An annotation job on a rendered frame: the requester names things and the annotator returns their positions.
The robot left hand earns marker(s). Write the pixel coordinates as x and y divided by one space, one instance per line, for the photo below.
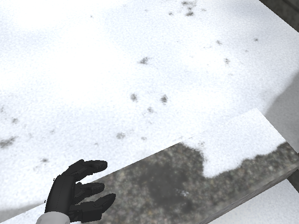
65 194

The left robot forearm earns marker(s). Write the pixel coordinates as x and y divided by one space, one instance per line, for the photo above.
53 217

